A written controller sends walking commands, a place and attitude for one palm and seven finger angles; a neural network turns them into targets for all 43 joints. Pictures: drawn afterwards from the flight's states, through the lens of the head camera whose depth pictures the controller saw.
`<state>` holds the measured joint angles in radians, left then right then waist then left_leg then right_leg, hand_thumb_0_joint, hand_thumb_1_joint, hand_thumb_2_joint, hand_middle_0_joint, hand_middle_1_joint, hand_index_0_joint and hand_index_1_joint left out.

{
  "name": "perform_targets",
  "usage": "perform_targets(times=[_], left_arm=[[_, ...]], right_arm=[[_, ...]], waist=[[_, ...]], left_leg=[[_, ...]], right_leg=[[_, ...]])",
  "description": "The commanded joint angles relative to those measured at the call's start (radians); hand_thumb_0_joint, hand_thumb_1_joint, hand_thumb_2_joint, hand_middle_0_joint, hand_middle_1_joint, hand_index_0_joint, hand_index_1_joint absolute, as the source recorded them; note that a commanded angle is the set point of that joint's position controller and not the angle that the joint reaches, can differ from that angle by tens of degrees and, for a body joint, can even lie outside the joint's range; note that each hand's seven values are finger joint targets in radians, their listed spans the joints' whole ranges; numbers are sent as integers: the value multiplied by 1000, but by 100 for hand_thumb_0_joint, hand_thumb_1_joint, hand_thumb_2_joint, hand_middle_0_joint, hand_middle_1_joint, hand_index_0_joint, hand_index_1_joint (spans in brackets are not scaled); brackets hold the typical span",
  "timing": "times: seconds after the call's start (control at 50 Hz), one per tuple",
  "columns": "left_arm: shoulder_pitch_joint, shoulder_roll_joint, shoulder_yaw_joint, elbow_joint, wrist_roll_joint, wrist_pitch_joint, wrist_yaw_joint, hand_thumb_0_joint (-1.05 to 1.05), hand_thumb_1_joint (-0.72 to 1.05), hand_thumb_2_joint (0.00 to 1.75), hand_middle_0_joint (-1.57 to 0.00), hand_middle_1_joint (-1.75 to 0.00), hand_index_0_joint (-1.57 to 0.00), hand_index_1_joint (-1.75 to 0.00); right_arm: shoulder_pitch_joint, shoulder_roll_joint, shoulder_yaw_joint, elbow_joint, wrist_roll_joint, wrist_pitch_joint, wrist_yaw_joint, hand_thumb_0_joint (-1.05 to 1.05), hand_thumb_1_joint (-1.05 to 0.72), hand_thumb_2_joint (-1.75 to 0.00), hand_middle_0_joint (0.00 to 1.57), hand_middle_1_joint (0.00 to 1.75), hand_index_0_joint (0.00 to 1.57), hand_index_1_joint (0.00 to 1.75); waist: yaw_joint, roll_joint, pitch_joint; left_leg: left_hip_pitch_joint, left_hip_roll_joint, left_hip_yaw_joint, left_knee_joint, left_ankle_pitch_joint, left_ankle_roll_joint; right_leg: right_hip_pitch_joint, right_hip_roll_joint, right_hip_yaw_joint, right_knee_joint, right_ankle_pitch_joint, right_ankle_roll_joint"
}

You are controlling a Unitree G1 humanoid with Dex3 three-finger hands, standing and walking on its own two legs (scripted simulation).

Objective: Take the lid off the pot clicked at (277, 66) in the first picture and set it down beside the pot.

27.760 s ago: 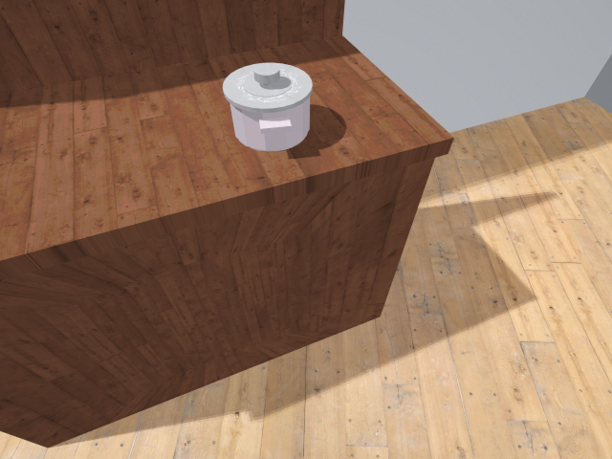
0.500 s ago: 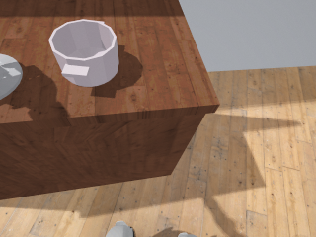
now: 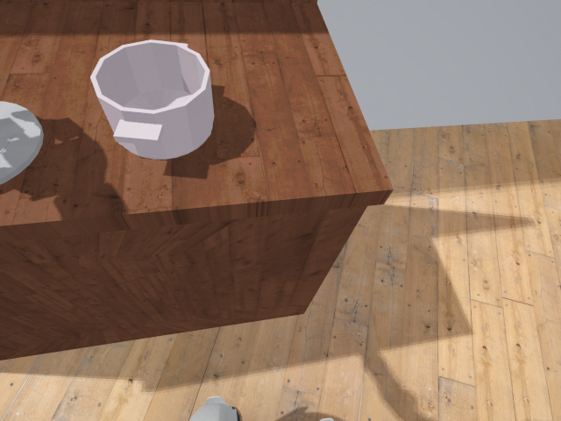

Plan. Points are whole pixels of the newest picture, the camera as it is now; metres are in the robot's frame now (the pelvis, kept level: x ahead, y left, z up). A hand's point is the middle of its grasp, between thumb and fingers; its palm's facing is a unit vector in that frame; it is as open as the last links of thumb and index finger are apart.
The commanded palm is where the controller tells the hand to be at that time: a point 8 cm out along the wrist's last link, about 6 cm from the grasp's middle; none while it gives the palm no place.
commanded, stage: raise the empty hand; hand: left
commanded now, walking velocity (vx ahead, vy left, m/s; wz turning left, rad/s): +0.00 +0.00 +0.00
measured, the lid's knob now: out of the picture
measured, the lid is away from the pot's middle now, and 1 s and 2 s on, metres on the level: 0.24 0.24 0.24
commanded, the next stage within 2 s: draw the hand back to the body in 1.20 s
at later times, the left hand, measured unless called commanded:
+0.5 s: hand out of the picture +0.46 +0.36 +0.21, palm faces -0.32 -0.14 -0.94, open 11.0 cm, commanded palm +0.49 +0.36 +0.28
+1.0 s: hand out of the picture +0.46 +0.37 +0.27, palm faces -0.24 -0.15 -0.96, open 11.1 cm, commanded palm +0.49 +0.36 +0.33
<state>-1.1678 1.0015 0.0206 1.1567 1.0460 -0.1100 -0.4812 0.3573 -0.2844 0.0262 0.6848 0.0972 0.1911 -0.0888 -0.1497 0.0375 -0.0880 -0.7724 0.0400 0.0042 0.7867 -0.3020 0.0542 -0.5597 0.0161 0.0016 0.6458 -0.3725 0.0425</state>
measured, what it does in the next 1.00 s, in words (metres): stands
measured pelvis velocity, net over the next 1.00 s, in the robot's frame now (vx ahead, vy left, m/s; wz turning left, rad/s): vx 0.01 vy -0.02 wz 0.03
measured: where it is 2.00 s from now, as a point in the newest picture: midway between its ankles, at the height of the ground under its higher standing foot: outside the picture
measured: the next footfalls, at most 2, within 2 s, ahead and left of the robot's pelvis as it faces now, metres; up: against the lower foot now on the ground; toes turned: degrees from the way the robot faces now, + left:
none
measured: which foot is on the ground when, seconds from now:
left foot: down 0.00-1.00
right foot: down 0.00-1.00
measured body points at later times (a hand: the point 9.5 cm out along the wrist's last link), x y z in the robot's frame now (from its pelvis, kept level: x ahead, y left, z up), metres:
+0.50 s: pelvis +0.00 +0.00 +0.01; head +0.08 +0.02 +0.45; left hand +0.48 +0.37 +0.26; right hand +0.01 -0.28 -0.11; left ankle +0.04 +0.08 -0.71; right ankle -0.04 -0.17 -0.71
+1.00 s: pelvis +0.01 -0.02 +0.01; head +0.08 +0.00 +0.46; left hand +0.47 +0.37 +0.32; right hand +0.03 -0.29 -0.11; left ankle +0.04 +0.08 -0.71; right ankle -0.04 -0.17 -0.71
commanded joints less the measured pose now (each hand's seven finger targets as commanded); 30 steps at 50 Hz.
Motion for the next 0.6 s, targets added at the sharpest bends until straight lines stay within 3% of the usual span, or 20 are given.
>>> perform_targets(times=[0.0, 0.02, 0.04, 0.08, 0.12, 0.14, 0.16, 0.22, 0.24, 0.28, 0.32, 0.34, 0.38, 0.4, 0.42, 0.44, 0.48, 0.5, 0.52, 0.58], left_arm=[[-494, 289, 31, -211, -13, 13, 37, 0, -9, 82, -43, -71, -43, -71], [-494, 259, 10, -231, -22, 11, 34, 0, -9, 82, -43, -71, -43, -71], [-503, 280, 23, -218, -12, 18, 36, 0, -9, 82, -43, -71, -43, -71], [-503, 260, -3, -168, -15, 28, 30, 0, -9, 82, -43, -71, -43, -71], [-520, 263, 0, -219, -21, 27, 28, 0, -9, 82, -43, -71, -43, -71], [-560, 254, -17, -216, -7, 35, 29, 0, -9, 82, -43, -71, -43, -71], [-527, 233, -26, -164, -8, 40, 26, 0, -9, 82, -43, -71, -43, -71], [-559, 183, -71, -187, -28, 49, 13, 0, -9, 82, -43, -71, -43, -71], [-593, 233, -38, -208, -16, 54, 18, 0, -9, 82, -43, -71, -43, -71], [-594, 208, -60, -177, -13, 61, 13, 0, -9, 82, -43, -71, -43, -71], [-598, 196, -68, -195, -21, 60, 8, 0, -9, 82, -43, -71, -43, -71], [-608, 233, -44, -174, -6, 66, 12, 0, -9, 82, -43, -71, -43, -71], [-623, 221, -60, -172, -4, 72, 9, 0, -9, 82, -43, -71, -43, -71], [-618, 247, -40, -162, 2, 73, 10, 0, -9, 82, -43, -71, -43, -71], [-620, 223, -59, -193, -8, 69, 4, 0, -9, 82, -43, -71, -43, -71], [-631, 265, -25, -185, 5, 74, 8, 0, -9, 82, -43, -71, -43, -71], [-614, 232, -54, -156, 5, 83, 2, 0, -9, 82, -43, -71, -43, -71], [-601, 224, -59, -125, 5, 90, -1, 0, -9, 82, -43, -71, -43, -71], [-601, 228, -58, -170, -4, 83, -4, 0, -9, 82, -43, -71, -43, -71], [-630, 290, -18, -184, 16, 92, -3, 0, -9, 82, -43, -71, -43, -71]], right_arm=[[110, -204, -65, -49, -1, -9, -12, 0, -90, -90, 20, 30, 20, 30], [106, -199, -61, -53, 1, -14, -14, 0, -90, -90, 20, 30, 20, 30], [110, -203, -64, -51, -2, -15, -13, 0, -90, -90, 20, 30, 20, 30], [102, -203, -59, -49, 4, -17, -14, 0, -90, -90, 20, 30, 20, 30], [94, -199, -55, -53, 5, -22, -15, 0, -90, -90, 20, 30, 20, 30], [100, -201, -59, -48, -1, -22, -14, 0, -90, -90, 20, 30, 20, 30], [102, -196, -57, -46, 4, -25, -15, 0, -90, -90, 20, 30, 20, 30], [90, -199, -52, -42, 7, -31, -14, 0, -90, -90, 20, 30, 20, 30], [97, -204, -59, -40, 1, -28, -14, 0, -90, -90, 20, 30, 20, 30], [97, -201, -56, -39, 3, -36, -13, 0, -90, -90, 20, 30, 20, 30], [92, -199, -51, -38, 7, -41, -15, 0, -90, -90, 20, 30, 20, 30], [101, -203, -56, -35, 2, -40, -15, 0, -90, -90, 20, 30, 20, 30], [100, -203, -56, -33, 2, -41, -13, 0, -90, -90, 20, 30, 20, 30], [100, -204, -54, -34, 3, -42, -12, 0, -90, -90, 20, 30, 20, 30], [92, -200, -50, -38, 8, -43, -12, 0, -90, -90, 20, 30, 20, 30], [100, -204, -55, -37, 1, -42, -10, 0, -90, -90, 20, 30, 20, 30], [97, -201, -55, -42, 7, -39, -8, 0, -90, -90, 20, 30, 20, 30], [99, -203, -55, -39, 6, -38, -6, 0, -90, -90, 20, 30, 20, 30], [91, -202, -49, -42, 12, -39, -6, 0, -90, -90, 20, 30, 20, 30], [93, -204, -55, -48, 7, -34, -2, 0, -90, -90, 20, 30, 20, 30]], waist=[[6, 213, -411], [13, 222, -423], [9, 216, -432], [-3, 167, -375], [14, 201, -411], [4, 232, -428], [1, 191, -385], [0, 177, -377], [1, 189, -414], [-2, 189, -375], [6, 176, -402], [3, 165, -408], [-1, 174, -384], [5, 163, -391], [13, 185, -407], [13, 169, -426], [6, 170, -384], [3, 131, -360], [18, 167, -383], [16, 171, -404]], left_leg=[[631, -27, -46, -62, 391, 1], [658, -28, -47, -62, 438, 1], [658, -26, -48, -63, 404, 0], [598, -33, -43, -75, 329, 4], [638, -30, -42, -77, 382, 3], [652, -29, -47, -79, 372, 0], [636, -31, -51, -80, 356, 1], [638, -28, -47, -100, 332, 4], [650, -26, -50, -101, 317, 2], [632, -34, -50, -108, 299, 3], [655, -31, -47, -111, 340, 5], [643, -33, -47, -112, 308, 4], [628, -36, -40, -118, 296, 4], [624, -37, -44, -119, 302, 4], [647, -36, -39, -120, 358, 4], [649, -35, -40, -116, 362, 5], [628, -41, -33, -118, 361, 6], [608, -40, -30, -125, 323, 6], [638, -34, -28, -130, 382, 4], [634, -42, -25, -125, 394, 9]], right_leg=[[-154, 82, -80, -85, 183, -66], [-153, 83, -84, -79, 190, -69], [-156, 82, -79, -84, 177, -65], [-143, 79, -80, -92, 170, -65], [-124, 77, -82, -85, 184, -68], [-142, 77, -78, -91, 172, -66], [-150, 79, -82, -96, 168, -68], [-134, 74, -85, -100, 162, -67], [-127, 72, -77, -107, 158, -64], [-129, 73, -81, -114, 156, -68], [-109, 72, -85, -109, 170, -67], [-105, 73, -78, -115, 163, -63], [-99, 71, -79, -123, 173, -66], [-83, 71, -79, -120, 176, -67], [-74, 71, -83, -116, 191, -69], [-62, 72, -77, -119, 200, -64], [-68, 71, -77, -128, 208, -66], [-62, 71, -80, -131, 196, -64], [-46, 70, -83, -125, 210, -67], [-19, 70, -75, -134, 237, -65]])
